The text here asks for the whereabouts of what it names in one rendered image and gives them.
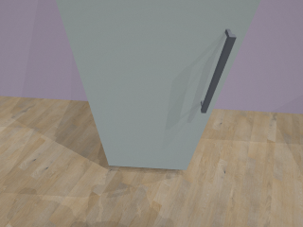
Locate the handle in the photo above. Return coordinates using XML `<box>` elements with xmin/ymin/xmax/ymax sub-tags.
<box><xmin>201</xmin><ymin>28</ymin><xmax>237</xmax><ymax>114</ymax></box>

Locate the fridge door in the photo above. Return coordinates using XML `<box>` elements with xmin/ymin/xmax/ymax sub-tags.
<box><xmin>56</xmin><ymin>0</ymin><xmax>261</xmax><ymax>170</ymax></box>

